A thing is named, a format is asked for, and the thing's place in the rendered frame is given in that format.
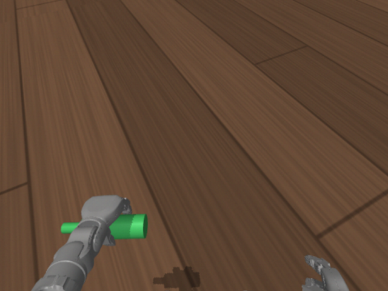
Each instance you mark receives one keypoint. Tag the left robot arm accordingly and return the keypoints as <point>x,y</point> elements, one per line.
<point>74,260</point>

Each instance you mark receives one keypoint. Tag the right robot hand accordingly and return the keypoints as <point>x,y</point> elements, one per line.
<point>331,278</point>

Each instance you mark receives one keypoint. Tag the bottle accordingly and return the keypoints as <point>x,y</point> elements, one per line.
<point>132,226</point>

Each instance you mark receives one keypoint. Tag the left robot hand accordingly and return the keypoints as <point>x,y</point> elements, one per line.
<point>107,208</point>

